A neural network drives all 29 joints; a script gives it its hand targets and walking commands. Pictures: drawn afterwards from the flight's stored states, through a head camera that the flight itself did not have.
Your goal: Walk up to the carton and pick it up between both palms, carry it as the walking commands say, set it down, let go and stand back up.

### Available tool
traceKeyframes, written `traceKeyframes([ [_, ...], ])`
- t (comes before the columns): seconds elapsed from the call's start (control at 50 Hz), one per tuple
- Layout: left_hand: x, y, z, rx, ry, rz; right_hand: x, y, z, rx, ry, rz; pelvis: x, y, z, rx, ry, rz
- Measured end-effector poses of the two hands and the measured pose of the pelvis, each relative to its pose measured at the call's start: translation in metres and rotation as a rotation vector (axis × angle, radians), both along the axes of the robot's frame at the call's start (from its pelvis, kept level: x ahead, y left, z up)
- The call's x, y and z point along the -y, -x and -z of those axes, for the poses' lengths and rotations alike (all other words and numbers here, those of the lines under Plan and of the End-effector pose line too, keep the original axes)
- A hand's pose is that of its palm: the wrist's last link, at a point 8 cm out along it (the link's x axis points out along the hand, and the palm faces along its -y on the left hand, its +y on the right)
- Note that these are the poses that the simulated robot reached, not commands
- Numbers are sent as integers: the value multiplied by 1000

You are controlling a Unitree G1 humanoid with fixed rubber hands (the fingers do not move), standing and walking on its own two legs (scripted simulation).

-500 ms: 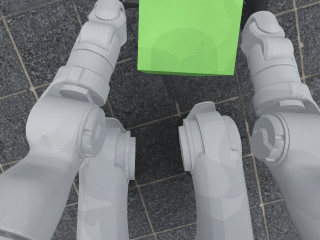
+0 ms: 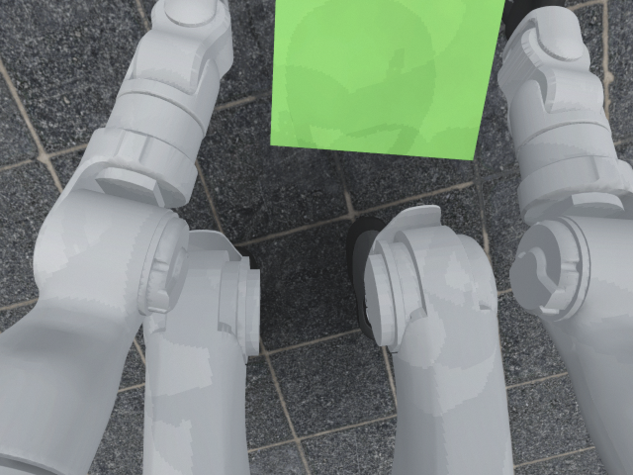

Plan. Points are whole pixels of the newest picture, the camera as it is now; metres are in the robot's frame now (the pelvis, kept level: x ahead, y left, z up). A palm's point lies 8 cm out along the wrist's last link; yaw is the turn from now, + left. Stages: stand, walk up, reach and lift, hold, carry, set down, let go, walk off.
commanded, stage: set down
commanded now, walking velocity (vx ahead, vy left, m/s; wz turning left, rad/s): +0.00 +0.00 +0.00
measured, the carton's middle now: out of the picture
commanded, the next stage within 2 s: let go in 1.50 s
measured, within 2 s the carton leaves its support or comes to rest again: neither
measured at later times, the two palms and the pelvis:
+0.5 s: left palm out of the picture +0.55 +0.02 -0.10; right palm out of the picture +0.49 -0.28 -0.10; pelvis -0.01 +0.00 +0.04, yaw -1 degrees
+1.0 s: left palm out of the picture +0.56 +0.04 +0.03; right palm out of the picture +0.48 -0.29 +0.03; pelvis -0.01 +0.00 +0.15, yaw -2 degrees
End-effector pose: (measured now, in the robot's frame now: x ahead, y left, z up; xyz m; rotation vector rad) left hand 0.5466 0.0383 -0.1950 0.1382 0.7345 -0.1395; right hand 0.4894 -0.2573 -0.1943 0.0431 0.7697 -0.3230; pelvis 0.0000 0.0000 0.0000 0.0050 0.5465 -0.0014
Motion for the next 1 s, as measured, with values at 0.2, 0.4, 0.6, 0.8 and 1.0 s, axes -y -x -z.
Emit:
traceKeyframes([
  [0.2, -21, -12, -10, 62, -27, -8, 17, 10, 4, 47, 0, 21, 1, -8, 1, -3, -6, -2],
  [0.4, 7, 3, -62, 38, 14, -24, 18, 8, -59, 100, -6, -2, -2, 3, -24, 54, -25, 13],
  [0.6, 16, -10, -123, 110, -12, -38, 33, 0, -125, 134, 17, 22, -1, 14, -60, 67, -32, 47],
  [0.8, -4, -7, -173, 98, -27, -77, 17, 3, -163, 125, -10, -2, 1, 13, -103, 69, -52, 45],
  [1.0, 3, -10, -229, 81, -19, -56, 36, 6, -228, 107, 18, 17, 0, 11, -155, 77, -36, 55],
])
